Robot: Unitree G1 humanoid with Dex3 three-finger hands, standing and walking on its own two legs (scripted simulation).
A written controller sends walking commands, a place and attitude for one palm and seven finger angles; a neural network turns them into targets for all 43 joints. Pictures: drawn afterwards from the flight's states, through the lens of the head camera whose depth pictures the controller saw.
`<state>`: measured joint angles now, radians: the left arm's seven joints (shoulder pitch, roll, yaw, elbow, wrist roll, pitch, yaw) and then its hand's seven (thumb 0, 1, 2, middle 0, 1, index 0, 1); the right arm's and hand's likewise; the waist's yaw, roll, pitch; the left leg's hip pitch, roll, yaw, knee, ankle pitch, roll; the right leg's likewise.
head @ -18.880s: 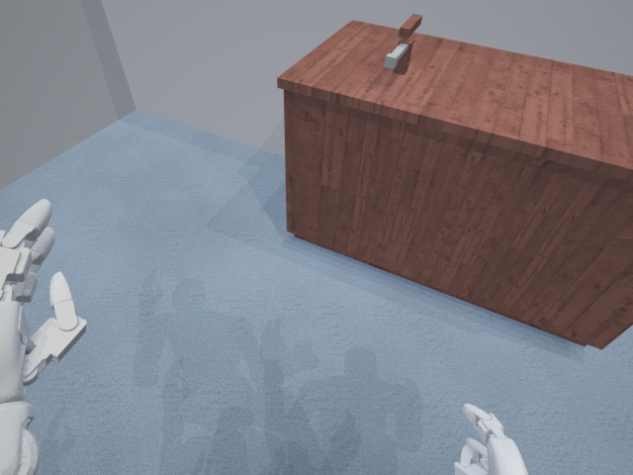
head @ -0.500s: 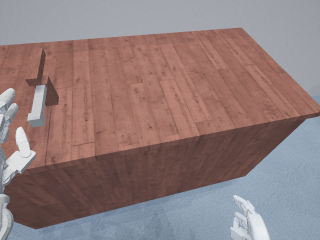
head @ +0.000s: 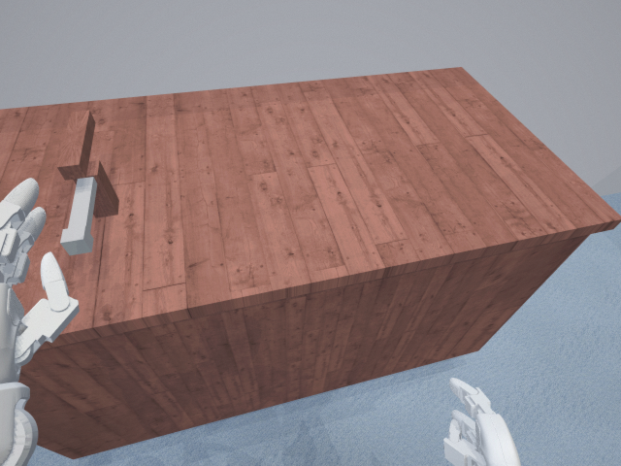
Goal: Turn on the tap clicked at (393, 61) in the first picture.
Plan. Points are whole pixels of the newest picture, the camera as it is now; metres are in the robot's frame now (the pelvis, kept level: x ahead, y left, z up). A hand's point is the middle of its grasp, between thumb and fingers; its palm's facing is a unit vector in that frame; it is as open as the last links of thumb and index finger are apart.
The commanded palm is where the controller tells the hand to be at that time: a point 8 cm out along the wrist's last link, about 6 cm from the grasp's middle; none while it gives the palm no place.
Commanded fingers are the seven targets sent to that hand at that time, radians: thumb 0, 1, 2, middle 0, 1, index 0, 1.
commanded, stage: look again from close up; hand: left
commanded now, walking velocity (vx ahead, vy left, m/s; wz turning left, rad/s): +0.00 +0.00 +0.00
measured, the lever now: (77, 240) +0.36 +0.35 +0.06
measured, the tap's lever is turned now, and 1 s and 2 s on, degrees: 0 0 0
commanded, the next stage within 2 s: come to a stop and stand still in 0.20 s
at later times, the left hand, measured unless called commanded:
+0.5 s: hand (33, 263) +0.24 +0.28 +0.19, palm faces +0.49 -0.79 -0.38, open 7.5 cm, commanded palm +0.16 +0.28 +0.18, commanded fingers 0.00 0.90 0.90 -0.20 -0.30 -0.20 -0.30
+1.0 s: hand (83, 293) +0.23 +0.24 +0.16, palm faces +0.39 -0.86 -0.33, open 7.5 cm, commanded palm +0.17 +0.28 +0.18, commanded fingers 0.00 0.90 0.90 -0.20 -0.30 -0.20 -0.30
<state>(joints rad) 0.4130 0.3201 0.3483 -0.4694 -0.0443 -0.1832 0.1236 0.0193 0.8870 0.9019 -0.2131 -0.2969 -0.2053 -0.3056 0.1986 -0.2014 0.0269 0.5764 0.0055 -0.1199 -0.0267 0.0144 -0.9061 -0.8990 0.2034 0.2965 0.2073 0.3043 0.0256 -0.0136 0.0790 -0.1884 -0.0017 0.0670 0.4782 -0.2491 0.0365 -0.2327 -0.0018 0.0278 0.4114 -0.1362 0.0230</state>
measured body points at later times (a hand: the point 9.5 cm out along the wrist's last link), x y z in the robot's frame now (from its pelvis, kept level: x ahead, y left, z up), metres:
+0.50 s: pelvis +0.00 +0.00 +0.00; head +0.03 +0.01 +0.45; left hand +0.21 +0.32 +0.21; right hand +0.18 -0.22 -0.08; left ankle +0.01 +0.09 -0.74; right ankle +0.06 -0.14 -0.74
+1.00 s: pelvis +0.01 +0.00 +0.00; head +0.02 +0.02 +0.45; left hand +0.20 +0.29 +0.18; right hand +0.20 -0.22 -0.06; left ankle +0.01 +0.09 -0.74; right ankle +0.06 -0.14 -0.74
